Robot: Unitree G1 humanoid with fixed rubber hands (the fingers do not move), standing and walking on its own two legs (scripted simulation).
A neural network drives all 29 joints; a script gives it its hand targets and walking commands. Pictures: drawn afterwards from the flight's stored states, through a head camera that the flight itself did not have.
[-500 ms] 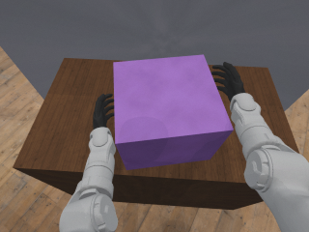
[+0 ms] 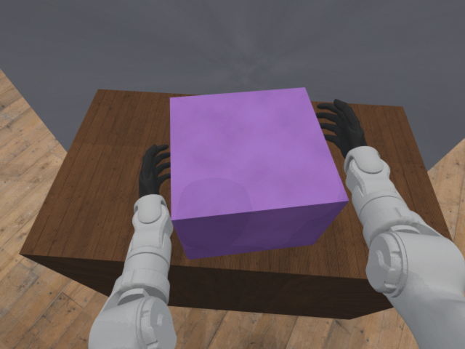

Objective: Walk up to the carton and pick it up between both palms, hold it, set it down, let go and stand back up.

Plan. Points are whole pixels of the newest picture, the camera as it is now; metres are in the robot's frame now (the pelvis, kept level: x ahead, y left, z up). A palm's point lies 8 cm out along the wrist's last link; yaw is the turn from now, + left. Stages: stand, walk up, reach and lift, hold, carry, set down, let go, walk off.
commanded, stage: reach and lift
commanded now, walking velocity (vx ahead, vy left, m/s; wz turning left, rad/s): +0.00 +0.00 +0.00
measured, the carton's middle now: (245, 175) +0.44 +0.02 -0.02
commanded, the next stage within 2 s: none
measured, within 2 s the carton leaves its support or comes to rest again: leaves its support in 0.34 s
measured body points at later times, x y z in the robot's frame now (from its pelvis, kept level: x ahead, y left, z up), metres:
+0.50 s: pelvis +0.00 +0.01 +0.00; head +0.05 +0.02 +0.45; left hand +0.37 +0.21 +0.02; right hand +0.44 -0.14 +0.08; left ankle -0.03 +0.13 -0.74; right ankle -0.03 -0.09 -0.74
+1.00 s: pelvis -0.02 +0.01 +0.01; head -0.01 +0.02 +0.46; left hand +0.35 +0.22 +0.06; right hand +0.39 -0.15 +0.08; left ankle -0.03 +0.13 -0.74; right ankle -0.03 -0.09 -0.74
